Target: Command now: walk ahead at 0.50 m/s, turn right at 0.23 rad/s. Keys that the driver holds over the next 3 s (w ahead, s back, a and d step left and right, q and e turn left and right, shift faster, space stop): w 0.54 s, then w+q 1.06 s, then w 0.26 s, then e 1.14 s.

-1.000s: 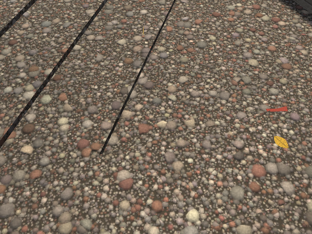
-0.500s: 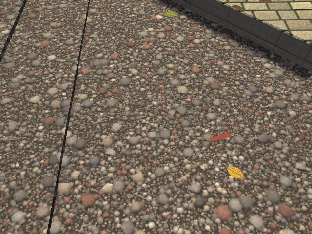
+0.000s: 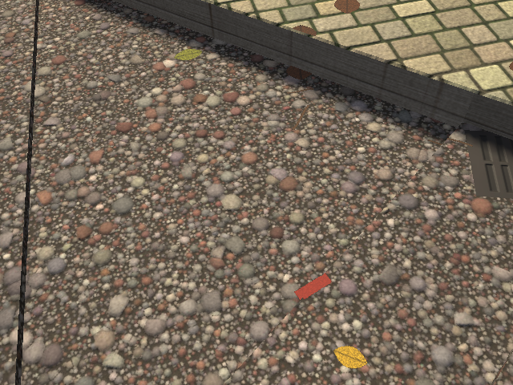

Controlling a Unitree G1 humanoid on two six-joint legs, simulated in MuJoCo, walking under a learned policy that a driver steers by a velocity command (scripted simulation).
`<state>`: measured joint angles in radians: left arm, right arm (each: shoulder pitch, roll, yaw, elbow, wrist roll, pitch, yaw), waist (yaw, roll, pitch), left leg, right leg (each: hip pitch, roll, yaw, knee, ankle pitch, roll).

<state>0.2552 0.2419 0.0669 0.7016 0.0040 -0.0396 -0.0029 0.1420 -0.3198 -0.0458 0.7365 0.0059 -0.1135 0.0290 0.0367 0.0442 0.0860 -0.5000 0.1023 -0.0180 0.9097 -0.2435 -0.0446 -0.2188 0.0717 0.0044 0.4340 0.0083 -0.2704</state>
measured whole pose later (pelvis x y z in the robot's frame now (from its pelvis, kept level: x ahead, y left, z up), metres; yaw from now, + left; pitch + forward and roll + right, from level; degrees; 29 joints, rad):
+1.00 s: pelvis +0.53 -0.01 -0.02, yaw +11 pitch +1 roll -2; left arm 0.33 0.27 0.07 0.85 0.01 -0.10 0.01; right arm 0.19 -0.32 -0.08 0.80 0.02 -0.04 0.02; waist 0.05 0.06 0.00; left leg -0.66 0.09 -0.08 0.85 0.00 -0.01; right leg -0.07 0.02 -0.18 0.27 -0.21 -0.03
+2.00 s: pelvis +1.06 +0.24 -0.06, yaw +37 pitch +1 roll -1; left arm 0.33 0.26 0.05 0.85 0.00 -0.08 -0.01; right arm 0.14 -0.28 -0.05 0.69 -0.01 -0.06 -0.01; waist 0.07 0.03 0.05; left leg -0.60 0.06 -0.07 0.82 -0.21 -0.03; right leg -0.18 0.06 0.01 0.32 -0.16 -0.06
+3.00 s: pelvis +1.16 +0.32 -0.07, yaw +2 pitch +2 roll +1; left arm 0.18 0.33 0.07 0.63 -0.02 0.06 0.03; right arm 0.09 -0.30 -0.07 0.75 0.01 -0.02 0.00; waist 0.02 -0.01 0.03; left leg -0.28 -0.05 -0.08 0.50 -0.26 -0.05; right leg -0.32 0.11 0.22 0.53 -0.23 -0.02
